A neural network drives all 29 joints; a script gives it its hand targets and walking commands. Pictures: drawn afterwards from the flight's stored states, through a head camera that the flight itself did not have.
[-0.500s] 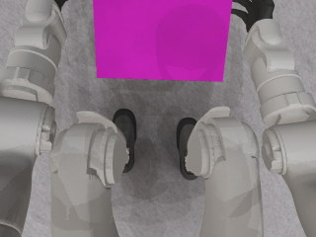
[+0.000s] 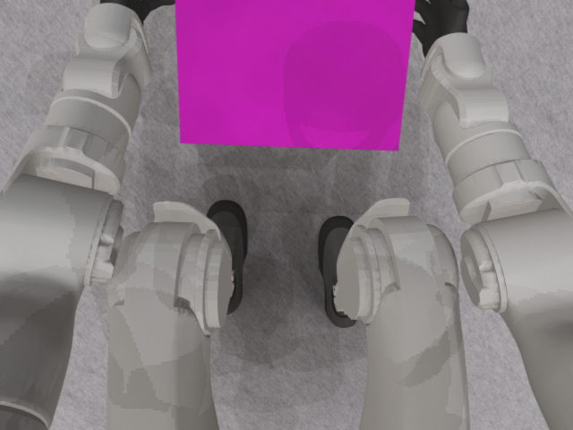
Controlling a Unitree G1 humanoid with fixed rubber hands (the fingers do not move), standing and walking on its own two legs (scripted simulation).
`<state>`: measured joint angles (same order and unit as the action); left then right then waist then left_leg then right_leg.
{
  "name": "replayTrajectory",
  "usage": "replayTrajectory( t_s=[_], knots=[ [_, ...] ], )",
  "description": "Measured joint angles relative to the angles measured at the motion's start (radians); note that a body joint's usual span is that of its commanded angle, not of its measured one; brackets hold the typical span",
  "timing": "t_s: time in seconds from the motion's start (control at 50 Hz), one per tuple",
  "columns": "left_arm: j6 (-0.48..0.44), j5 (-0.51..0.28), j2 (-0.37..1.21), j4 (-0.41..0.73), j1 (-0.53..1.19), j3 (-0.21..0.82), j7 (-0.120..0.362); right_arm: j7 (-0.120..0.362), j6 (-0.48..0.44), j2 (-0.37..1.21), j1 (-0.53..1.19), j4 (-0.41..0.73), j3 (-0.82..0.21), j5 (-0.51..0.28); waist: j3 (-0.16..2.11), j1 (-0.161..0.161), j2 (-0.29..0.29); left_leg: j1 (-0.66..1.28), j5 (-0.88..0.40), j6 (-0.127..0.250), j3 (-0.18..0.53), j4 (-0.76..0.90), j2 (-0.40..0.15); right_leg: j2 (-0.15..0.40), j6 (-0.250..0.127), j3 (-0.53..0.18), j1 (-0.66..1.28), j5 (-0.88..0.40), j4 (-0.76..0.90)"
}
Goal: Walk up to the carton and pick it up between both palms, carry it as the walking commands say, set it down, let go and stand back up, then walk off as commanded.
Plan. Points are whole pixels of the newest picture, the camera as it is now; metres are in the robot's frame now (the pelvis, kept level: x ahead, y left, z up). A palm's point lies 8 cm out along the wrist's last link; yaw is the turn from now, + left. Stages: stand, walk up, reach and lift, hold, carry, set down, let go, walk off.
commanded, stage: reach and lift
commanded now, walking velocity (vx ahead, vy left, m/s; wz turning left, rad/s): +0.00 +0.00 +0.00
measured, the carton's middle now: (289, 59) +0.49 +0.01 -0.23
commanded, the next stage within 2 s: none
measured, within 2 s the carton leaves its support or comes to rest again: leaves its support in 0.86 s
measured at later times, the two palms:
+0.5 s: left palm (145, 0) +0.53 +0.16 -0.17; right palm (431, 28) +0.51 -0.14 -0.17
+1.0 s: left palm out of the picture +0.53 +0.16 -0.14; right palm (444, 25) +0.51 -0.14 -0.15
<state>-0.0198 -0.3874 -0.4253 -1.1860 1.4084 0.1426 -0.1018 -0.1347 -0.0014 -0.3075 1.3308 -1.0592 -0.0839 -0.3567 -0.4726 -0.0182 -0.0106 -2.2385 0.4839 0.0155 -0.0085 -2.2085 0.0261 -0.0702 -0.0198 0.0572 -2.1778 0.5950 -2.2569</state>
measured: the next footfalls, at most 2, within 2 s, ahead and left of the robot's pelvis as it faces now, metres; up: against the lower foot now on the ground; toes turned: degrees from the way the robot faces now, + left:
none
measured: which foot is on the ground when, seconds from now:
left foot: down 0.00-1.00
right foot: down 0.00-1.00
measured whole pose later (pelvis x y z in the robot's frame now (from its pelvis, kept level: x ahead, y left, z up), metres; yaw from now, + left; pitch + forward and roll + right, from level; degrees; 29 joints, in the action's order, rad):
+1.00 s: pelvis +0.00 +0.01 +0.00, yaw -1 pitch +23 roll -1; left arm 0.13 -0.23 -0.31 -1.03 1.39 -0.06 -0.19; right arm -0.21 0.16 -0.22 1.27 -0.87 0.09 -0.23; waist -0.52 0.00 0.00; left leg -2.13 0.52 -0.03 0.01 -2.25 0.10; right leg -0.14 0.03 0.02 -2.08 0.62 -2.28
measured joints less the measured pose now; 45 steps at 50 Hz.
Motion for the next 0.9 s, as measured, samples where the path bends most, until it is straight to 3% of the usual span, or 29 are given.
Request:
replayTrajectory(
  t_s=[0.2, 0.38, 0.64, 0.74, 0.9],
  knots=[
    [-0.046, 0.051, 0.092, -0.094, 0.003, -0.051, -0.046, -0.045, -0.040, 0.076, -0.021, -0.065, 0.058, 0.053, 0.126, 0.002, -0.002, -0.053, 0.010, 0.003, 0.000, 0.019, -0.001, -0.010, 0.009, -0.007, -0.056, 0.003, 0.024],
    [-0.078, 0.020, 0.100, -0.113, 0.007, -0.027, -0.073, -0.054, -0.063, 0.083, -0.015, -0.077, 0.065, 0.059, 0.134, -0.004, 0.000, -0.059, 0.012, 0.007, -0.010, 0.029, -0.001, -0.013, 0.016, -0.021, -0.065, 0.005, 0.030],
    [-0.009, 0.101, 0.107, -0.157, 0.052, -0.089, -0.068, -0.046, 0.006, 0.088, 0.028, -0.119, 0.117, 0.087, 0.089, 0.001, -0.004, -0.040, 0.020, 0.013, -0.011, -0.044, -0.003, -0.022, 0.026, -0.016, -0.042, 0.012, -0.037],
    [0.038, 0.115, 0.097, -0.112, 0.054, -0.088, -0.069, -0.049, 0.048, 0.084, 0.022, -0.072, 0.119, 0.100, 0.055, 0.001, -0.003, -0.017, 0.029, 0.010, -0.010, -0.062, 0.006, -0.032, 0.038, -0.021, -0.017, 0.021, -0.052],
    [0.106, 0.118, 0.089, 0.065, 0.033, -0.121, -0.082, -0.071, 0.104, 0.068, -0.022, 0.101, 0.125, 0.090, -0.054, 0.010, 0.011, 0.070, 0.041, -0.021, 0.007, -0.056, 0.050, -0.063, 0.056, -0.037, 0.066, 0.026, -0.045]
  ],
)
